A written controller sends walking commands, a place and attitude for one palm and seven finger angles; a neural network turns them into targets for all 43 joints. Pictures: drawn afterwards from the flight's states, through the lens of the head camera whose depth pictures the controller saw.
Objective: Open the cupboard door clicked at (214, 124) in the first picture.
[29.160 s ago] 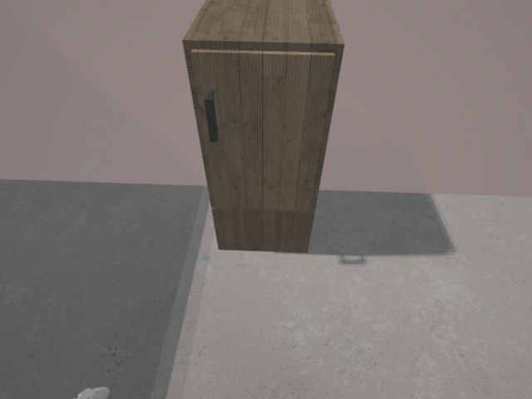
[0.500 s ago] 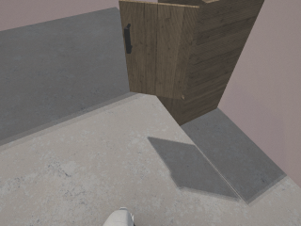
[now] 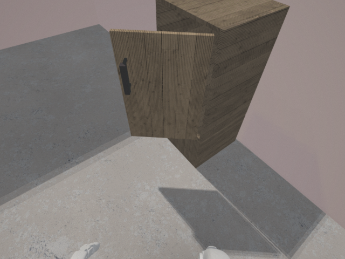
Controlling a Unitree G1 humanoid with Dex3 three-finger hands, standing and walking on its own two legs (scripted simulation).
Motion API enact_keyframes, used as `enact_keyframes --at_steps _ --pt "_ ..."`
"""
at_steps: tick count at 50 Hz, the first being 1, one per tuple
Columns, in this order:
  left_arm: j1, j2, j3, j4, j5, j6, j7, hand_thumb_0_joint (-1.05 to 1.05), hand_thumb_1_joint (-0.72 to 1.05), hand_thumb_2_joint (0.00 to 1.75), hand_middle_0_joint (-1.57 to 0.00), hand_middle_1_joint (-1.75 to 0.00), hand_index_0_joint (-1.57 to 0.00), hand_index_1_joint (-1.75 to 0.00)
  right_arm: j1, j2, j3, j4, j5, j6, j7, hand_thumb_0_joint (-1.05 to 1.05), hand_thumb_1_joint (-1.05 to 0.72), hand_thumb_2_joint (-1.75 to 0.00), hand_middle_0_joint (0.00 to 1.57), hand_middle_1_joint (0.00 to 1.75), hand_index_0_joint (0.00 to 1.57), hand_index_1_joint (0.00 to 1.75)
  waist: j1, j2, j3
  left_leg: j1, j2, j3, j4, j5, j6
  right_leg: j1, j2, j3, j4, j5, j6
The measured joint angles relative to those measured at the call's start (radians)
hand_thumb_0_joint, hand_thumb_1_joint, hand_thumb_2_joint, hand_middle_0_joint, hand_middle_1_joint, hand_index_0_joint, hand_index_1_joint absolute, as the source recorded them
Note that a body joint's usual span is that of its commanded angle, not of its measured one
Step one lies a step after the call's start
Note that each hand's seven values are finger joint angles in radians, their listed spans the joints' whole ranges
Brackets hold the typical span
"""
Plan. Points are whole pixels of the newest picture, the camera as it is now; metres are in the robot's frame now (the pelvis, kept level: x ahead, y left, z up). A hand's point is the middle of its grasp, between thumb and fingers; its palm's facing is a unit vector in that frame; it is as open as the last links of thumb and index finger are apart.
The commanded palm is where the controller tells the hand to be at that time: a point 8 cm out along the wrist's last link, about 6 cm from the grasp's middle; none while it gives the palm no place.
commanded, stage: take the last steps up to it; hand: left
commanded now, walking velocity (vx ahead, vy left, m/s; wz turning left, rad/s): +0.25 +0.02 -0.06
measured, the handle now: (126, 76) +0.77 +0.22 -0.03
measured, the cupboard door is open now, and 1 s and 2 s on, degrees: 49 49 49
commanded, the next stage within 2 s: come to a stop and stand still in 0.26 s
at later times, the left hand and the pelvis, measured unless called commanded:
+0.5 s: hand (110, 256) +0.16 +0.18 -0.19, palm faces +0.07 -0.98 -0.19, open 7.2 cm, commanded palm none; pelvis +0.16 +0.00 -0.01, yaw +0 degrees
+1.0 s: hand (122, 253) +0.17 +0.14 -0.17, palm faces +0.00 -0.96 -0.26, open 7.3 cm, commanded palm none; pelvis +0.12 -0.05 -0.01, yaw -2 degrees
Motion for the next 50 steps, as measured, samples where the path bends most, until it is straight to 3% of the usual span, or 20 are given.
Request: enact_keyframes --at_steps 6,8,10,13,15,18,23,24,27,29,33,38,41,44,45,48,50 --pt "-0.033 -0.009 -0.018 -0.020 -0.002 -0.009 -0.004 0.00 0.91 0.90 -0.19 -0.30 -0.20 -0.30 0.080 0.025 0.013 0.049 -0.004 0.013 0.003 0.00 -0.92 -0.90 0.20 0.30 0.20 0.30 -0.041 0.021 0.024 0.036 0.037 0.010 0.084 -0.115 -0.041 0.145 0.041 -0.038 -0.242 -0.033 -0.035" --pt "-0.032 -0.018 -0.022 -0.020 -0.001 -0.035 -0.002 0.00 0.91 0.90 -0.19 -0.30 -0.20 -0.30 0.092 0.034 0.014 0.069 0.007 0.023 0.007 0.00 -0.91 -0.90 0.20 0.30 0.20 0.30 -0.041 0.032 0.037 -0.015 0.074 -0.003 0.252 -0.181 -0.054 0.191 0.063 -0.050 -0.269 -0.041 -0.038" --pt "-0.020 -0.031 -0.029 -0.014 -0.008 -0.056 0.004 0.00 0.91 0.90 -0.19 -0.30 -0.20 -0.30 0.073 0.039 0.012 0.077 0.017 0.040 0.010 0.00 -0.91 -0.90 0.20 0.30 0.20 0.30 -0.042 0.035 0.057 -0.136 0.085 -0.069 0.557 -0.253 -0.068 0.217 0.069 -0.064 -0.249 -0.086 -0.048" --pt "0.030 -0.054 -0.036 0.007 -0.014 -0.057 0.016 0.00 0.91 0.90 -0.20 -0.30 -0.20 -0.30 0.020 0.033 0.001 0.062 0.017 0.059 0.011 0.01 -0.91 -0.90 0.20 0.30 0.20 0.30 -0.028 0.036 0.063 -0.295 0.098 -0.125 0.777 -0.215 -0.084 0.283 0.079 -0.071 -0.317 -0.081 -0.044" --pt "0.057 -0.049 -0.003 0.007 -0.030 -0.067 0.038 -0.03 0.95 0.90 -0.20 -0.30 -0.21 -0.30 -0.021 0.029 -0.006 0.037 0.014 0.062 0.011 0.01 -0.91 -0.90 0.20 0.30 0.20 0.30 -0.019 0.039 0.056 -0.373 0.120 -0.146 0.763 -0.156 -0.095 0.321 0.088 -0.081 -0.378 -0.064 -0.046" --pt "0.090 -0.018 0.001 0.035 -0.015 -0.062 0.036 -0.04 0.97 0.90 -0.20 -0.30 -0.21 -0.30 -0.084 0.024 -0.014 0.001 0.010 0.059 0.017 0.00 -0.91 -0.90 0.20 0.30 0.20 0.30 -0.005 0.032 0.039 -0.422 0.142 -0.146 0.631 -0.084 -0.109 0.363 0.091 -0.085 -0.437 -0.055 -0.042" --pt "0.156 -0.010 -0.010 0.094 -0.009 -0.041 0.032 -0.02 0.95 0.90 -0.20 -0.30 -0.20 -0.30 -0.160 -0.012 -0.017 -0.029 0.008 0.043 0.009 0.01 -0.94 -0.90 0.20 0.30 0.20 0.30 0.031 0.028 0.015 -0.345 0.121 -0.139 0.320 0.049 -0.120 0.408 0.087 -0.073 -0.419 -0.104 -0.012" --pt "0.172 -0.015 -0.016 0.104 -0.011 -0.034 0.033 -0.02 0.94 0.90 -0.20 -0.30 -0.20 -0.30 -0.167 -0.023 -0.015 -0.034 0.009 0.037 0.008 0.01 -0.94 -0.90 0.20 0.30 0.20 0.30 0.038 0.038 0.009 -0.312 0.122 -0.141 0.259 0.139 -0.113 0.409 0.093 -0.071 -0.393 -0.127 -0.003" --pt "0.191 -0.009 -0.027 0.130 -0.017 -0.003 0.046 -0.01 0.93 0.90 -0.20 -0.30 -0.20 -0.30 -0.198 -0.012 -0.004 -0.035 0.012 0.037 -0.002 0.01 -0.94 -0.90 0.20 0.30 0.19 0.30 0.050 0.000 -0.002 -0.282 0.097 -0.121 0.274 0.056 -0.058 0.417 0.065 -0.053 -0.341 -0.179 0.016" --pt "0.196 -0.006 -0.032 0.130 -0.017 0.017 0.049 0.00 0.92 0.90 -0.20 -0.30 -0.20 -0.30 -0.224 0.001 0.007 -0.043 0.015 0.047 -0.008 0.01 -0.93 -0.90 0.20 0.30 0.19 0.30 0.063 -0.025 -0.003 -0.271 0.088 -0.101 0.269 0.028 -0.046 0.409 0.053 -0.034 -0.319 -0.195 0.017" --pt "0.168 -0.005 -0.033 0.105 -0.016 0.055 0.040 0.00 0.92 0.90 -0.20 -0.30 -0.20 -0.30 -0.277 0.019 0.014 -0.082 0.013 0.058 -0.026 0.00 -0.92 -0.90 0.20 0.30 0.20 0.30 0.059 -0.025 0.030 -0.279 0.091 -0.089 0.234 0.059 -0.039 0.297 0.074 0.010 -0.074 -0.342 0.013" --pt "0.125 0.006 -0.011 0.053 -0.014 0.070 0.032 0.00 0.91 0.90 -0.20 -0.30 -0.20 -0.30 -0.298 0.015 0.007 -0.103 0.009 0.077 -0.029 0.00 -0.91 -0.89 0.21 0.30 0.20 0.30 0.048 0.009 0.061 -0.307 0.122 -0.089 0.202 0.105 -0.052 0.174 0.101 0.041 0.133 -0.353 0.023" --pt "0.109 0.015 -0.001 0.029 -0.012 0.070 0.028 0.00 0.91 0.90 -0.20 -0.30 -0.20 -0.30 -0.283 -0.001 -0.004 -0.095 0.005 0.088 -0.023 0.00 -0.91 -0.89 0.21 0.30 0.20 0.30 0.039 0.029 0.061 -0.322 0.139 -0.092 0.200 0.122 -0.068 0.183 0.091 0.037 0.065 -0.332 0.021" --pt "0.108 0.019 -0.001 0.016 -0.010 0.051 0.026 0.00 0.91 0.90 -0.20 -0.30 -0.20 -0.30 -0.249 -0.023 -0.017 -0.080 0.003 0.101 -0.012 0.00 -0.91 -0.89 0.21 0.30 0.20 0.30 0.027 0.048 0.046 -0.343 0.148 -0.103 0.229 0.123 -0.089 0.272 0.076 0.022 -0.165 -0.245 0.012" --pt "0.118 0.026 -0.003 0.011 -0.007 0.040 0.027 0.00 0.91 0.90 -0.20 -0.30 -0.20 -0.30 -0.231 -0.025 -0.021 -0.076 0.007 0.107 -0.008 0.00 -0.91 -0.89 0.21 0.30 0.20 0.30 0.026 0.035 0.031 -0.358 0.138 -0.100 0.257 0.099 -0.095 0.310 0.062 0.032 -0.266 -0.217 0.006" --pt "0.131 0.002 -0.019 0.030 0.001 0.031 0.035 0.00 0.91 0.90 -0.19 -0.30 -0.20 -0.30 -0.186 -0.049 -0.035 -0.050 0.009 0.136 0.010 0.00 -0.91 -0.89 0.21 0.30 0.20 0.30 0.019 0.058 0.013 -0.374 0.114 -0.154 0.361 -0.091 -0.100 0.327 0.069 0.015 -0.275 -0.168 -0.005" --pt "0.153 -0.018 -0.030 0.038 0.000 0.025 0.034 0.00 0.91 0.90 -0.19 -0.30 -0.20 -0.30 -0.155 -0.059 -0.039 -0.034 0.004 0.143 0.020 0.00 -0.91 -0.90 0.20 0.30 0.20 0.30 0.022 0.058 -0.008 -0.377 0.090 -0.167 0.439 -0.108 -0.098 0.351 0.067 0.015 -0.322 -0.149 -0.010"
